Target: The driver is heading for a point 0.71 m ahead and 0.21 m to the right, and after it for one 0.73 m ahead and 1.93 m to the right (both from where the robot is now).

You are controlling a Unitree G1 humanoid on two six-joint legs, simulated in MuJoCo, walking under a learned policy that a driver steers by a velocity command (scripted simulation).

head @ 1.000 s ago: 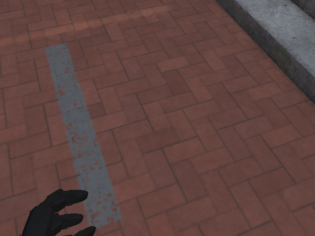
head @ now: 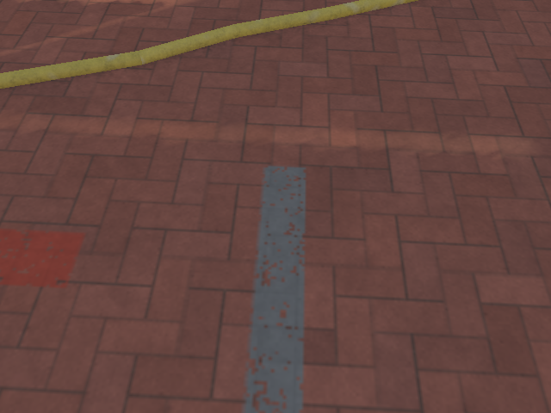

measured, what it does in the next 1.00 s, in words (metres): walks ahead, turning right: right foot, then left foot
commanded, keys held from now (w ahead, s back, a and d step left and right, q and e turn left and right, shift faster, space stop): w+e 0.30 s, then e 0.32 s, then no key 0.38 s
